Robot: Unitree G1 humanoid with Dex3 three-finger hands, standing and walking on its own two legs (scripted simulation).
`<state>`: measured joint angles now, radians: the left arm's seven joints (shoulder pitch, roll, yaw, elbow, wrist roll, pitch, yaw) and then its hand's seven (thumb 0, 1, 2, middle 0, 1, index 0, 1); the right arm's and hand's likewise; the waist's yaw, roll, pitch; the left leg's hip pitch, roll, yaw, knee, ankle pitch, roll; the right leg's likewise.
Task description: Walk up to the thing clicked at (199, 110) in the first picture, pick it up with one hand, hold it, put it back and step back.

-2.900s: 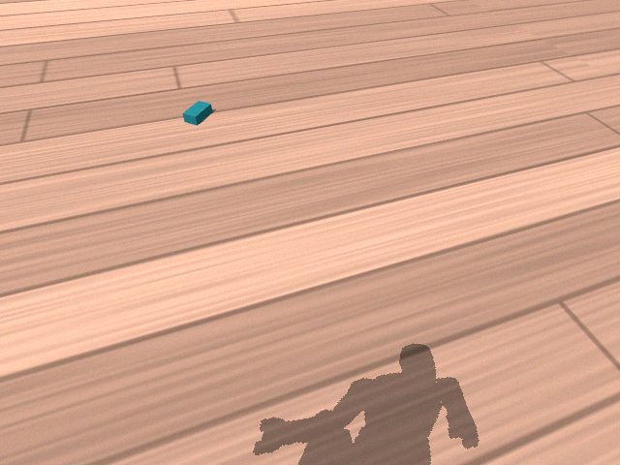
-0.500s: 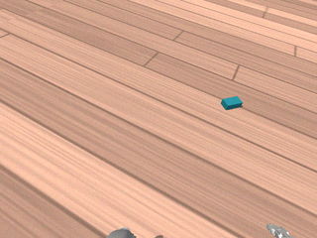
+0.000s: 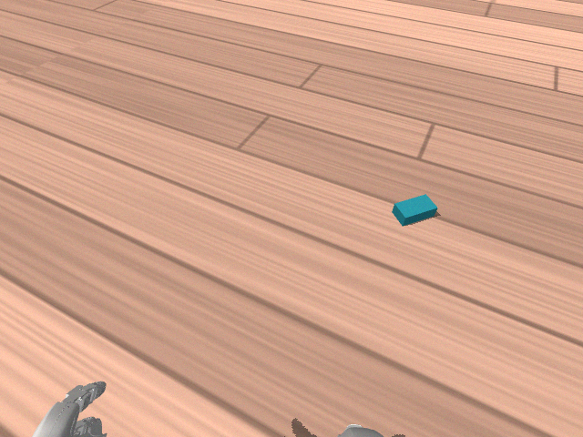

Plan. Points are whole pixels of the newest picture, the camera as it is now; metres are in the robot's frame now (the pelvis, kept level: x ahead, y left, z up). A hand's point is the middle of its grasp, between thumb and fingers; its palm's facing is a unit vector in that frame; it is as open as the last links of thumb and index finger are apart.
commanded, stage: walk up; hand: left
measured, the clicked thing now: (414, 209) +1.11 -0.57 -0.72
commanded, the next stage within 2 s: none
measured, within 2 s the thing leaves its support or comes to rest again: neither
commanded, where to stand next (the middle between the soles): +0.76 -0.87 m, yaw +13 degrees
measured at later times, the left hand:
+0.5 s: hand (224, 414) +0.20 +0.11 -0.16, palm faces +0.03 -0.97 -0.24, open 7.4 cm
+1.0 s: hand (324, 316) +0.34 -0.06 -0.11, palm faces +0.13 -0.91 -0.40, open 7.4 cm
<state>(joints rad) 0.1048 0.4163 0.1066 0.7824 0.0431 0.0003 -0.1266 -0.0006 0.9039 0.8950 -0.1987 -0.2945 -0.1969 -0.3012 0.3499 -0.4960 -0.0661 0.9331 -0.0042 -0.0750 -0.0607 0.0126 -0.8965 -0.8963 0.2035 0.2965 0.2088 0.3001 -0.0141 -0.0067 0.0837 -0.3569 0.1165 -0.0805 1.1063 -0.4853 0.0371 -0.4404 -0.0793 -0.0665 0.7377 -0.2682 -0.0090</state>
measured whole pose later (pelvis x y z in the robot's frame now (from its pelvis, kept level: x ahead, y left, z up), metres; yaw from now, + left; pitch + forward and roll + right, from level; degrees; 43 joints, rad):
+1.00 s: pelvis +0.33 -0.35 +0.01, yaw +6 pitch -1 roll +1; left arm 0.31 0.42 0.11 0.79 0.05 0.03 -0.08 0.00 0.90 0.89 -0.20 -0.30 -0.20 -0.30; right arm 0.29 -0.45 -0.04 0.96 0.00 -0.09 -0.06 0.01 -0.90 -0.90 0.20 0.30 0.21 0.30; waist 0.08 0.01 0.05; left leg -0.56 0.03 0.06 1.05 -0.45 0.04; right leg -0.31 -0.03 -0.08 0.63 -0.31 -0.05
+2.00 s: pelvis +0.55 -0.67 +0.00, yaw +11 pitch -2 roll +2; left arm 0.36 0.40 0.07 0.76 0.06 0.08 -0.07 0.00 0.90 0.90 -0.20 -0.29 -0.20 -0.30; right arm 0.27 -0.38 -0.03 0.90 -0.01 -0.09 -0.09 0.01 -0.89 -0.90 0.21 0.30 0.21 0.30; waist 0.06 -0.11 0.12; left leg -0.42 -0.02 0.11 0.69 -0.24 0.07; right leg -0.40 0.04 0.00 1.08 -0.50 -0.02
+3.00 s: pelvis +0.73 -0.93 +0.00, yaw +13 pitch -3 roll -1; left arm 0.15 0.39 0.03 0.91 -0.01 -0.05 0.03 0.00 0.90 0.89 -0.20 -0.30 -0.20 -0.30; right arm 0.05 -0.36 -0.01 0.89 -0.01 0.01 0.00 0.01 -0.90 -0.90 0.21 0.30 0.21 0.30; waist 0.01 0.03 0.14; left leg -0.41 0.04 -0.02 0.78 -0.31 0.01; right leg -0.32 -0.03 -0.01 0.72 -0.33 0.03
